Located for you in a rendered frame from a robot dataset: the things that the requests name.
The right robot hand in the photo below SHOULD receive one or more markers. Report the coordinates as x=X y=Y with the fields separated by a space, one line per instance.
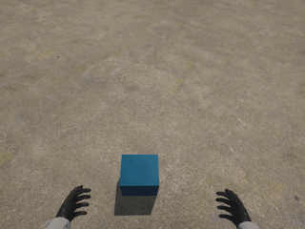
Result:
x=237 y=209

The left robot hand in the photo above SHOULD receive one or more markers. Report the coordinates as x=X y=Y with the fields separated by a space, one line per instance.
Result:
x=69 y=205

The carton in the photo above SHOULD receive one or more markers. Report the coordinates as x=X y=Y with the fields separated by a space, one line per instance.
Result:
x=139 y=175

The robot left forearm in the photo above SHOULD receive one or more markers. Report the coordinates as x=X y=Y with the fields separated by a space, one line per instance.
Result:
x=58 y=223

